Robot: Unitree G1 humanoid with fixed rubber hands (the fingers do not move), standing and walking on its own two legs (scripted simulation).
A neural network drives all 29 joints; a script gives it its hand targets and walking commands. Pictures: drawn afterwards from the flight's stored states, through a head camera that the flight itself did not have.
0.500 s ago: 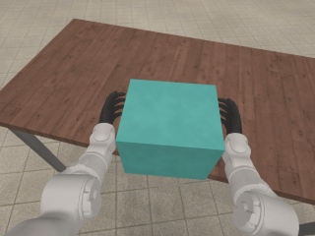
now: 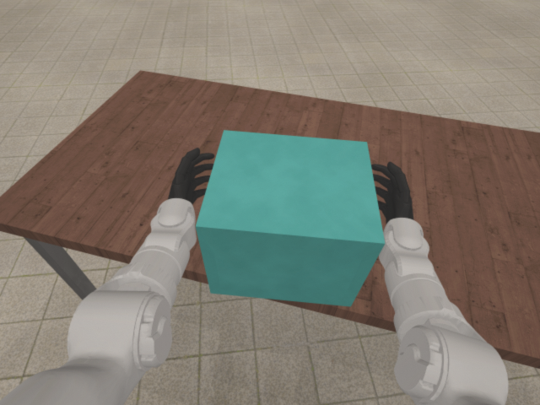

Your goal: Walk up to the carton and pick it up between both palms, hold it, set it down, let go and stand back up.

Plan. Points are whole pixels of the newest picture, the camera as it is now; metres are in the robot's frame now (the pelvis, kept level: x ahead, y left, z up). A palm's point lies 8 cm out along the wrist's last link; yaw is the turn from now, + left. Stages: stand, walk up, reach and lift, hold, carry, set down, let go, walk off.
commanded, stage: reach and lift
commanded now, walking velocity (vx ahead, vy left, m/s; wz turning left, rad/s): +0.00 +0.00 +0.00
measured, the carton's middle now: (287, 218) +0.43 -0.02 +0.03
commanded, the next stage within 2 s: none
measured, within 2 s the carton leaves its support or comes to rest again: neither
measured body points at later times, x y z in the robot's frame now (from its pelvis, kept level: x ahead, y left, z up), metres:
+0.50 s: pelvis +0.01 +0.00 +0.00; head +0.00 +0.02 +0.45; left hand +0.42 +0.16 +0.11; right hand +0.40 -0.18 +0.11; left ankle -0.01 +0.12 -0.75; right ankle +0.01 -0.12 -0.75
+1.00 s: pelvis -0.02 +0.00 +0.00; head -0.04 +0.02 +0.45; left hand +0.38 +0.17 +0.13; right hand +0.37 -0.17 +0.12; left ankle -0.01 +0.12 -0.75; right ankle +0.01 -0.12 -0.75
